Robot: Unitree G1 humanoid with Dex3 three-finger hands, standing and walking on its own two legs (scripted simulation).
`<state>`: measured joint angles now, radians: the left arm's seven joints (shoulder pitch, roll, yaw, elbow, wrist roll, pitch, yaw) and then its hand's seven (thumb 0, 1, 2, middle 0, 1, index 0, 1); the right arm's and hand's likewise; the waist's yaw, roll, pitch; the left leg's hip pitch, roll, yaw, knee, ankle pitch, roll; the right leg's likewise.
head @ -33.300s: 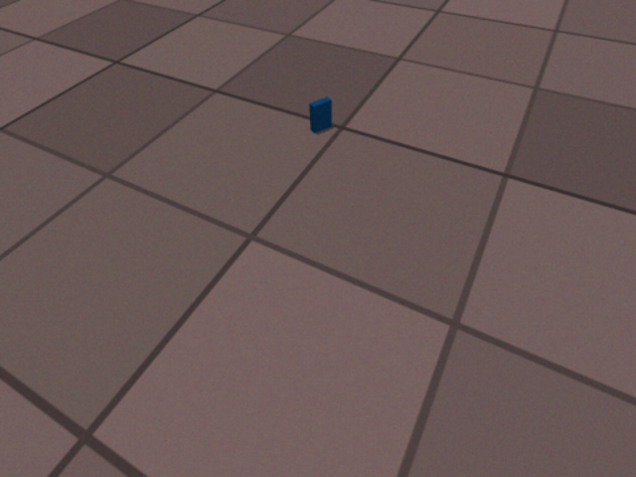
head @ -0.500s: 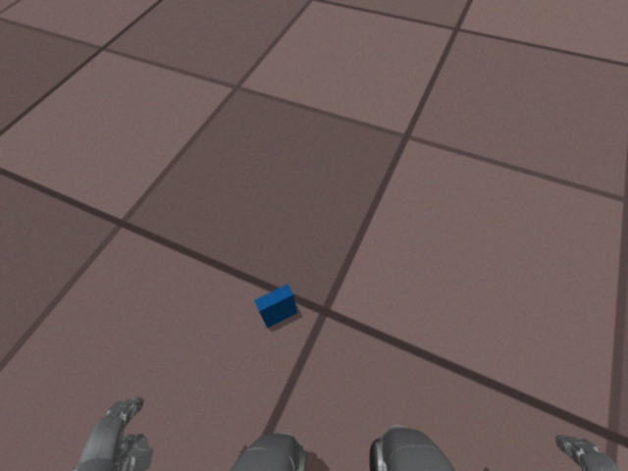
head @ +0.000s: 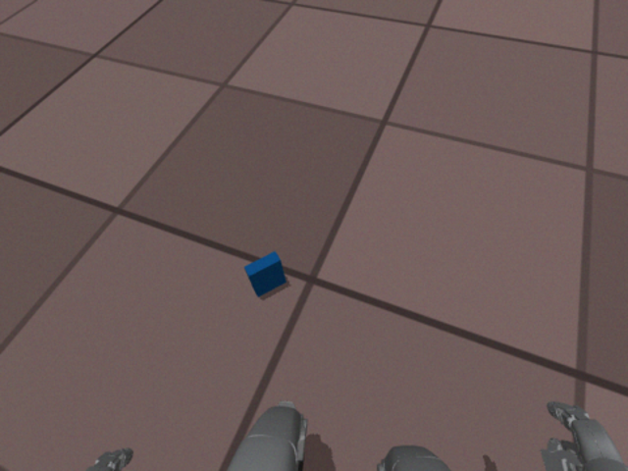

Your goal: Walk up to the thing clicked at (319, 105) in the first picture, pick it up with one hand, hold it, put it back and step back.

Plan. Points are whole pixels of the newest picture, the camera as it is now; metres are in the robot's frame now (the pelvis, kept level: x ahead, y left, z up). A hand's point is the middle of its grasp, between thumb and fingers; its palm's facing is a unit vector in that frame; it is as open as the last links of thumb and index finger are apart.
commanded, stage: step back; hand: left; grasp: from the side
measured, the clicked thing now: (266, 274) +0.68 +0.24 -0.67
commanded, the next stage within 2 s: stand in 1.82 s
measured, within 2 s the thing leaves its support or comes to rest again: neither
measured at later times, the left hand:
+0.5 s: hand out of the picture -0.06 +0.26 -0.14, palm faces +0.02 -0.92 -0.39, open 7.4 cm
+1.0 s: hand out of the picture -0.25 +0.25 -0.13, palm faces +0.11 -0.91 -0.40, open 7.4 cm
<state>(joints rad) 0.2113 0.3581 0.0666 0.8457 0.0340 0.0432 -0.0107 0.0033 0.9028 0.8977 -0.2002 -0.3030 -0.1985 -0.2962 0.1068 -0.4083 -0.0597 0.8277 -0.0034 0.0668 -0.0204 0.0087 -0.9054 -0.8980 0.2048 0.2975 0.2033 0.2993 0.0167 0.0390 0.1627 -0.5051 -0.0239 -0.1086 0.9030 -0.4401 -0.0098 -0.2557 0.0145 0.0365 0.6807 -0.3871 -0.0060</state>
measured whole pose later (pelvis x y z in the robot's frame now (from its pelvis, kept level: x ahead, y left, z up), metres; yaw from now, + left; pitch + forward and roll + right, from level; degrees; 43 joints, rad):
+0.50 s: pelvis -0.16 -0.02 +0.01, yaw +1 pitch -2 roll -1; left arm 0.16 0.40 0.07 0.83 0.01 0.06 0.01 0.00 0.90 0.90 -0.20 -0.30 -0.20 -0.30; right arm 0.13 -0.37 -0.04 0.83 -0.04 0.04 -0.01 0.01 -0.90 -0.90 0.21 0.30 0.21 0.30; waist 0.01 -0.01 0.16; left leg -0.38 0.04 -0.01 0.61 -0.21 0.01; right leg -0.34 0.05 0.08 0.95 -0.53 0.01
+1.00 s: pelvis -0.30 -0.03 +0.01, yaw +6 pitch -3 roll +1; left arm 0.20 0.39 0.06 0.92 0.02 0.03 0.00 0.00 0.90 0.90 -0.20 -0.30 -0.20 -0.30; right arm 0.21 -0.35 -0.05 0.97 -0.04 0.03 0.01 0.01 -0.91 -0.90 0.20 0.30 0.20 0.30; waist 0.01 -0.01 0.09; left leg -0.22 -0.04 -0.02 0.60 -0.33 0.03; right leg -0.39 -0.02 0.03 0.81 -0.46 -0.01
